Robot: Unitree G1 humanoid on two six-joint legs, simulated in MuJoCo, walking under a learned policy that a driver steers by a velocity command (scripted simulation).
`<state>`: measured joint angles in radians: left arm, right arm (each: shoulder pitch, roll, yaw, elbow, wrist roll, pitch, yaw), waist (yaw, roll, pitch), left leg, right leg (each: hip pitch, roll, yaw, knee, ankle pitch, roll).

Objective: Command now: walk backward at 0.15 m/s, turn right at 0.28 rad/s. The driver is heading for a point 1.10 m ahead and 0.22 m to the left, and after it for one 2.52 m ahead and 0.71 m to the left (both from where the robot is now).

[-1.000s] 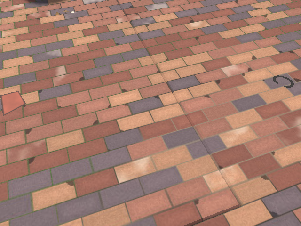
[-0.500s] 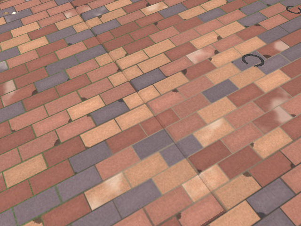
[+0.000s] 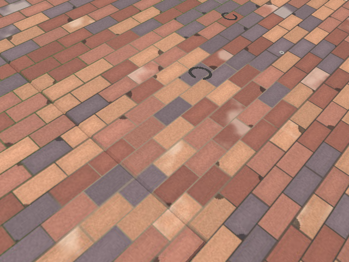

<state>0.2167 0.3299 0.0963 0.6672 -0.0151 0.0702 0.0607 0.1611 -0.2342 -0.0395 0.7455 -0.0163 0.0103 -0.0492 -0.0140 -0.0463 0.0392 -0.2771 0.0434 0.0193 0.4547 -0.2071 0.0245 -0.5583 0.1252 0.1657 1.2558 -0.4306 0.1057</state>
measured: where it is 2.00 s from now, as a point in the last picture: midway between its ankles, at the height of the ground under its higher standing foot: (83, 207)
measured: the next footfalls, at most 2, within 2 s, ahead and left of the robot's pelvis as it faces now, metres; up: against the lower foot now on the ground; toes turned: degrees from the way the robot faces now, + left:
right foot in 0.24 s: -0.04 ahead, -0.16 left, +0.00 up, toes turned -1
left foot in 0.86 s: +0.16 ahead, +0.18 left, +0.00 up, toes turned +18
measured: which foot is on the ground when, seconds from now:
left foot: down 0.00-0.24, up 0.26-0.84, down 0.86-1.00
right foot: up 0.00-0.22, down 0.24-0.84, up 0.86-1.00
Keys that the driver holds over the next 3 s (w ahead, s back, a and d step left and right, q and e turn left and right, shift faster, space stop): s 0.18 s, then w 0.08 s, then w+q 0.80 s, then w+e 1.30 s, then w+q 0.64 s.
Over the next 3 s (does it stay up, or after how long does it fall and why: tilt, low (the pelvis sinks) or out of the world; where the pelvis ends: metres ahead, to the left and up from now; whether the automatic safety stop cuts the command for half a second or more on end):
stays up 1.23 0.26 -0.03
